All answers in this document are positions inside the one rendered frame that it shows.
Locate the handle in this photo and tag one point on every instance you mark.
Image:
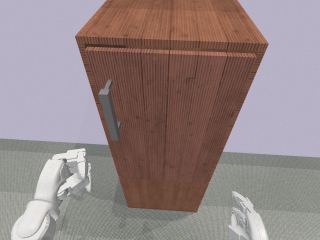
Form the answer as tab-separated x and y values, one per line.
109	111

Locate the cupboard door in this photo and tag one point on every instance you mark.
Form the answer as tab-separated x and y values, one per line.
175	107

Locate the right robot hand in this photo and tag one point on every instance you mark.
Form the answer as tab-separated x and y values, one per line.
251	224

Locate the left robot hand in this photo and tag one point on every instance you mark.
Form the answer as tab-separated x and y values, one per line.
50	185

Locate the robot left forearm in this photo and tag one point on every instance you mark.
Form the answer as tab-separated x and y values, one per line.
38	221

